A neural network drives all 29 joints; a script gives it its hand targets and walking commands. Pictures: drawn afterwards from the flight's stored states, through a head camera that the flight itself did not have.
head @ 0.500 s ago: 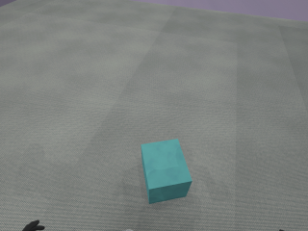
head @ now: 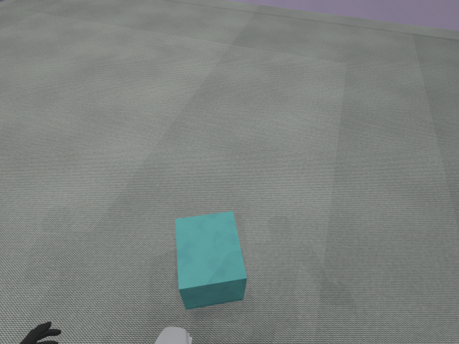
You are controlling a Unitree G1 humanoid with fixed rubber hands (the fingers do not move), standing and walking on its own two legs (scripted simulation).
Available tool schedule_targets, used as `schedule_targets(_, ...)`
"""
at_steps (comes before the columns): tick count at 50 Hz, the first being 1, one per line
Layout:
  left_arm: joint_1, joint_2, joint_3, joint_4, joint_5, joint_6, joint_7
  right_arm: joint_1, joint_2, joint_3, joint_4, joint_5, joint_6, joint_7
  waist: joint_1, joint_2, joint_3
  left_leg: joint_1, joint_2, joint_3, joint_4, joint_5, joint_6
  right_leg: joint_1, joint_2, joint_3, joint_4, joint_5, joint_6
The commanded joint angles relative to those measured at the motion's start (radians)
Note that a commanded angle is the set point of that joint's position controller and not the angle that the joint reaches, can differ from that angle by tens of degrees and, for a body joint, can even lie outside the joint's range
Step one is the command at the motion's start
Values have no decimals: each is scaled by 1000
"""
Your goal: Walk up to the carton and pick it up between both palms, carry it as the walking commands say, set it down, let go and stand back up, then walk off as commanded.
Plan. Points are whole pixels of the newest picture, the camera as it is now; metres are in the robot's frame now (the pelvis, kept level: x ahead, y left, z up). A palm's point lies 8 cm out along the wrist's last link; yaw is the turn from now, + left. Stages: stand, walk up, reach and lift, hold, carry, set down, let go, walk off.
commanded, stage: walk up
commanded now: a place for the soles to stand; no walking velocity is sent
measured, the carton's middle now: (209, 259) +0.55 +0.10 -0.61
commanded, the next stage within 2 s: none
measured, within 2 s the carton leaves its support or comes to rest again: neither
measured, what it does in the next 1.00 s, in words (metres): steps to the right: left foot, then right foot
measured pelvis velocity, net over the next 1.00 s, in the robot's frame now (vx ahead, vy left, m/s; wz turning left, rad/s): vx -0.02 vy -0.28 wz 0.07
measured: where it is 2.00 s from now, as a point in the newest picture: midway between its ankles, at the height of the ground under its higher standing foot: outside the picture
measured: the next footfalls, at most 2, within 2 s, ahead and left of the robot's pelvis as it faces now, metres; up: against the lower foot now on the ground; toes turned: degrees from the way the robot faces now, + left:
left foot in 0.16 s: +0.11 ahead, +0.11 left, +0.00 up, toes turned -4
right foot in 0.32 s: +0.13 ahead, -0.26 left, +0.00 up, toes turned -3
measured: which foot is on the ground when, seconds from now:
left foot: up 0.00-0.14, down 0.16-0.30, up 0.32-0.84, down 0.86-0.94, up 0.96-1.00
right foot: down 0.00-0.10, up 0.12-0.30, down 0.32-0.82, up 0.84-0.92, down 0.94-1.00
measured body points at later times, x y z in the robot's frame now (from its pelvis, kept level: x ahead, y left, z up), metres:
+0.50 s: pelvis +0.03 -0.20 +0.01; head +0.04 -0.25 +0.46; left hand +0.15 +0.13 -0.03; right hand +0.10 -0.57 -0.10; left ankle +0.03 +0.00 -0.60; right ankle +0.09 -0.26 -0.69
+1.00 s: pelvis -0.02 -0.28 -0.01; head -0.04 -0.32 +0.43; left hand +0.07 +0.07 -0.06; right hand +0.09 -0.63 -0.12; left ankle +0.08 -0.12 -0.66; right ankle +0.05 -0.34 -0.69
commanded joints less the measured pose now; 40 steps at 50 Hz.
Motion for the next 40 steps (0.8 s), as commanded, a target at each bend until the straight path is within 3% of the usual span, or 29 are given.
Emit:
schedule_targets(1, -205, 171, 44, -200, 26, -3, 30, 432, -229, -147, 86, 9, 10, -16, -191, -165, 18, 354, -95, 358, -598, -99, 23, -98, 62, -82, -361, 1489, 581)
schedule_targets(2, -328, 175, 42, -247, 34, -3, 26, 669, -261, -176, 141, 17, 0, -27, -332, -41, -57, 546, -66, 398, -744, 142, 58, -189, 113, -48, 61, 1381, 442)
schedule_targets(3, -183, 119, 34, -221, 29, 3, 37, 555, -204, -158, 140, 15, 1, -46, -300, 334, -153, 627, 37, 106, -772, 421, 103, -276, 80, 61, 565, 545, 200)
schedule_targets(4, -128, 42, -5, -254, 25, -12, 46, 358, -249, -167, 90, 6, -9, -68, -186, 496, -269, 754, 225, -338, -707, 446, 252, -512, 48, 284, 755, -108, 142)
schedule_targets(5, -192, 119, 5, -272, 23, -10, 37, 224, -269, -145, 36, 27, -21, -70, -118, 315, -263, 561, 310, -572, -737, 402, 296, -444, -14, 491, 694, -95, 96)
schedule_targets(7, -61, 190, 23, -206, 8, 9, 25, 36, -284, -111, -34, 29, -39, -73, 34, 179, -174, 274, 403, -565, -721, 275, 312, -419, -78, 545, 636, -79, 27)
schedule_targets(8, -65, 138, 15, -209, 4, 15, 23, -22, -310, -117, -41, 18, -52, -73, 73, 201, -81, 110, 344, -482, -751, 141, 234, -375, -116, 465, 458, -29, 12)
schedule_targets(9, -8, 115, -6, -219, -1, 30, 4, -117, -340, -124, -39, 7, -50, -73, 112, 101, -26, 8, 273, -362, -808, 149, 214, -182, -73, 352, 222, -60, 27)
schedule_targets(11, 135, 148, 42, -137, 3, 33, -1, -180, -345, -112, -31, -6, -34, -55, 177, 189, -125, -65, 199, -208, -618, 355, 150, 169, -80, 304, -143, 25, 24)
schedule_targets(12, 241, 164, 63, -61, 6, 18, 16, -71, -268, -87, -14, 4, -8, -41, 188, 63, -164, -156, 91, -113, -313, 361, 97, 390, -50, 320, -289, 40, 82)
schedule_targets(13, 237, 244, 72, -45, 1, -16, 37, 1, -134, -47, 22, 4, -1, -27, 161, -177, -110, -293, -60, -95, -61, -69, 19, 315, -169, 517, -404, 155, 152)
schedule_targets(14, 124, 291, 72, -84, 5, -24, 54, 61, -135, -49, 11, 14, 10, -10, 41, -243, -126, -292, -73, -83, 56, -144, 6, 218, -292, 701, -526, 150, 106)
schedule_targets(16, -6, 293, 60, -123, -2, -33, 75, 23, -207, -92, -7, 8, 43, 17, -16, -11, -74, -236, -32, -144, 157, -58, 17, 55, -328, 736, -643, -220, 65)
schedule_targets(17, -17, 252, 48, -93, -11, -37, 83, 12, -223, -100, 32, -5, 53, 32, -15, 54, -67, -230, -25, -128, 171, 25, -7, 114, -301, 697, -641, -281, 153)
schedule_targets(19, -16, 278, 47, -70, 7, -53, 89, 13, -217, -90, 46, 13, 63, 45, 18, -114, 38, -232, -21, -117, 134, 125, -19, 42, -232, 611, -650, -213, 197)
schedule_targets(20, -2, 263, 29, -32, 9, -60, 96, 8, -201, -90, 61, 18, 73, 62, 2, -65, 47, -201, -23, -139, 105, 180, -13, 50, -251, 606, -658, -159, 273)
schedule_targets(22, 12, 258, 30, -29, 8, -74, 106, 26, -230, -95, 91, 0, 90, 74, -10, 0, 17, -200, -10, -144, 43, 192, -12, 130, -270, 552, -628, -138, 210)
schedule_targets(25, 41, 241, 36, 14, -7, -89, 118, 62, -203, -91, 91, -3, 109, 100, -16, -4, -27, -227, -41, -161, -19, 234, -13, 304, -243, 495, -608, -20, 274)
schedule_targets(28, 85, 204, 20, 41, -20, -99, 127, 80, -164, -84, 105, 6, 109, 108, -18, -15, -68, -166, -72, -143, -101, 254, -18, 383, -178, 315, -556, 414, 359)
schedule_targets(29, 69, 191, 18, 34, -22, -99, 125, 113, -173, -88, 107, 6, 105, 103, -24, -102, -72, -78, -112, -60, -181, 187, -22, 383, -120, 251, -607, 614, 454)
schedule_targets(31, 98, 156, 0, 55, -11, -101, 121, 139, -140, -79, 118, 16, 112, 103, -3, -127, -101, -27, -97, -25, -203, 180, -27, 382, -92, 141, -527, 821, 381)
schedule_targets(32, 85, 165, 17, 35, -18, -94, 122, 167, -159, -94, 129, 18, 114, 99, -14, -171, -110, 15, -132, 12, -234, 124, -19, 407, -73, 140, -562, 950, 483)
schedule_targets(34, -8, 182, 19, -6, -22, -74, 118, 236, -182, -105, 131, 14, 111, 104, -63, -232, -129, 69, -120, 109, -436, 78, -17, 450, -35, 61, -552, 1020, 511)
schedule_targets(35, -102, 194, 18, -42, -32, -62, 115, 313, -209, -129, 132, 8, 108, 99, -129, -260, -121, 250, -106, 148, -583, 20, 8, 277, -34, 31, -572, 1158, 627)
schedule_targets(36, -147, 161, 15, -38, -20, -58, 113, 295, -178, -122, 130, 14, 111, 108, -146, -166, -149, 244, -74, 232, -700, 109, -5, 335, -22, 34, -425, 1045, 447)
schedule_targets(37, -197, 173, 9, -61, -33, -53, 114, 316, -176, -122, 120, 7, 104, 115, -201, -143, -204, 333, -49, 262, -790, 186, 70, 277, 7, 8, -222, 989, 395)
schedule_targets(38, -177, 160, 3, -46, -47, -52, 121, 303, -174, -130, 113, -4, 112, 111, -243, 61, -202, 421, -30, 206, -810, 328, 177, 144, 59, 46, 81, 712, 353)
schedule_targets(39, -49, 84, -5, -16, -44, -45, 129, 63, -149, -99, 39, -25, 112, 107, -134, 411, -175, 340, 83, -165, -837, 355, 261, -4, 98, 132, 353, -46, 174)
schedule_targets(40, 97, 162, 10, 18, -41, -34, 148, -225, -180, -105, -66, -40, 106, 111, 10, 439, -120, -92, 177, -465, -867, 99, 303, 134, 25, 439, 439, -253, 70)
